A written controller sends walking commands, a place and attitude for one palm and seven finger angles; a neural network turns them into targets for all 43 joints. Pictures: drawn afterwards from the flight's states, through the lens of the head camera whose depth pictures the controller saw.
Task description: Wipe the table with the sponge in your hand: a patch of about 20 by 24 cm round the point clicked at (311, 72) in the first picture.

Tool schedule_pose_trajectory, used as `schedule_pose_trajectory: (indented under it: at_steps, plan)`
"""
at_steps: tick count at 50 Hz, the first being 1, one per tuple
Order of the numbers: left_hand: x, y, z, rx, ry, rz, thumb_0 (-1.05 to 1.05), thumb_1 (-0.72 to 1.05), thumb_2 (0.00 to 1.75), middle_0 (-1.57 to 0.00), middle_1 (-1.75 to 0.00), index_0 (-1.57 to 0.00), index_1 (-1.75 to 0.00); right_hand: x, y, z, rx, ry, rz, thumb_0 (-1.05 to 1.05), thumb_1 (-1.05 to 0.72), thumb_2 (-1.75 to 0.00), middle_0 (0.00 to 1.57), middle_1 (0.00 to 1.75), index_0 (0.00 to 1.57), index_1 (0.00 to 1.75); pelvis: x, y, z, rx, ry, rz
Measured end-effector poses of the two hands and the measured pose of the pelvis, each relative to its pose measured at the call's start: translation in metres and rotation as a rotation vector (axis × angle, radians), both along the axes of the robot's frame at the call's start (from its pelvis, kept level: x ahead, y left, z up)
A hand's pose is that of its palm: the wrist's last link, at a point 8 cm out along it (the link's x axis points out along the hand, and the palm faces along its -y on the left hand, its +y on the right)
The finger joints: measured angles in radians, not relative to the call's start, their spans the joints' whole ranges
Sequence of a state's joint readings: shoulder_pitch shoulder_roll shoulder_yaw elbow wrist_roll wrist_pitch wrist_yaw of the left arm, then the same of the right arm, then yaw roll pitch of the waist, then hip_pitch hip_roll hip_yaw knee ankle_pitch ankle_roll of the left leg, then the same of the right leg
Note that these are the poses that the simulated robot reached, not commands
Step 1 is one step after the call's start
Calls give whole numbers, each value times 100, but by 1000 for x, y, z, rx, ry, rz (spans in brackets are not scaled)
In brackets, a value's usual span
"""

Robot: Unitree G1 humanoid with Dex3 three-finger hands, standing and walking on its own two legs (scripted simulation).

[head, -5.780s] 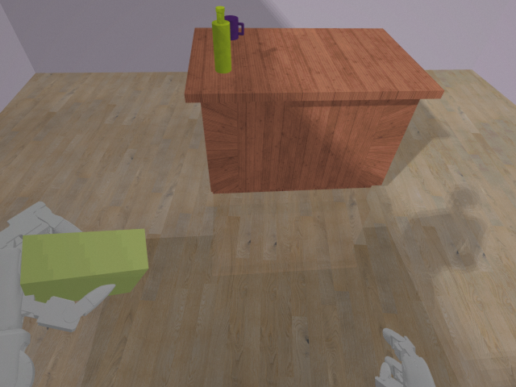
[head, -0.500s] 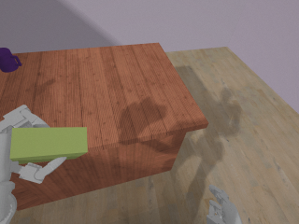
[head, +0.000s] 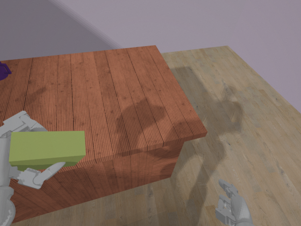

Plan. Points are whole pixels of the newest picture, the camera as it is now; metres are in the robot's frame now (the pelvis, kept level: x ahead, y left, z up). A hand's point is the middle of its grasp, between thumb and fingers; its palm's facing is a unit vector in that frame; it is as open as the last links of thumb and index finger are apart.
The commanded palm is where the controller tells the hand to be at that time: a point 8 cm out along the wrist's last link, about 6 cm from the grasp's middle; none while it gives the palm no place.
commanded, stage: come to a stop and stand still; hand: left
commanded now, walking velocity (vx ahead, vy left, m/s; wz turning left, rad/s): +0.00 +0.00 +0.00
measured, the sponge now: (59, 151) +0.23 +0.21 +0.13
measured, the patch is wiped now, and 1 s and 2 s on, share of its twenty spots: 0.00 0.00 0.00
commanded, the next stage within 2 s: look again from close up in 0.20 s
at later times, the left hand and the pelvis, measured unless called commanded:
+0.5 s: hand (37, 160) +0.20 +0.24 +0.15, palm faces +0.38 -0.85 -0.36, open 9.0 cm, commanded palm +0.14 +0.27 +0.17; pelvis -0.01 -0.01 +0.00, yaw +1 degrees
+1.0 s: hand (35, 154) +0.21 +0.25 +0.15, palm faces +0.38 -0.84 -0.38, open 9.0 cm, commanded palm +0.16 +0.28 +0.17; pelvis +0.00 +0.00 -0.01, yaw +0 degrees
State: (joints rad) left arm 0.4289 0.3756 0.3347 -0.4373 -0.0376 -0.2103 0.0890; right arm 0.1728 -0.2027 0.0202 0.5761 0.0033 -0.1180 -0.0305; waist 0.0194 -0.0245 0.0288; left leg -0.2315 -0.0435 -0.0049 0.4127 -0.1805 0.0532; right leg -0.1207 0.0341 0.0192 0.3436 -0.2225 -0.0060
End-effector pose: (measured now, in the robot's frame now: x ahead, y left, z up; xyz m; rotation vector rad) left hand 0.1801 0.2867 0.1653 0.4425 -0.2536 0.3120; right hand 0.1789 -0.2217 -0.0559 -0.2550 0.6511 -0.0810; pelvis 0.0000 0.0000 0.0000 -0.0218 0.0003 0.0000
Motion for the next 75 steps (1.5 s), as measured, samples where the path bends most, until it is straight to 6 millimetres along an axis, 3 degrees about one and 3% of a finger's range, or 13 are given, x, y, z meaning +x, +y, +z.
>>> schedule_pose_trajectory:
  at_steps: [9,23,33,43,51,65,75]
  plan:
    - [-9,-5,8,13,-6,28,-1,-42,105,-85,-139,-85,-139,-4,-7,-9,12,39,-11,1,-90,-90,21,30,20,30,3,-6,-1,1,-7,5]
    - [-20,-10,-2,-39,21,54,-1,-42,105,-85,-139,-85,-139,-20,-7,-12,22,49,-6,1,-90,-90,21,30,20,30,-10,-11,1,-4,-15,10]
    - [-23,-7,1,-19,19,40,-1,-42,105,-85,-139,-85,-139,-30,-10,-12,8,67,-26,1,-90,-90,21,30,20,30,-15,-7,2,-3,-15,9]
    - [-22,1,-6,-23,29,49,-1,-42,105,-85,-139,-85,-140,-28,-4,-13,4,65,-23,1,-90,-90,21,30,20,30,-11,-1,0,-3,-11,5]
    - [-6,1,-2,6,-15,34,-1,-42,105,-85,-140,-85,-140,-16,-2,-18,10,44,-34,1,-90,-90,21,30,20,30,4,2,-7,4,-5,-9]
    - [51,-16,-1,49,-30,-61,-1,-42,105,-85,-140,-85,-140,2,-16,-36,37,80,-121,1,-90,-90,21,30,20,30,37,1,-18,7,9,-48]
    - [66,-14,5,103,3,-92,-1,-42,106,-85,-140,-85,-140,3,-19,-36,41,73,-172,1,-91,-90,21,30,20,30,50,9,-19,39,-12,-98]
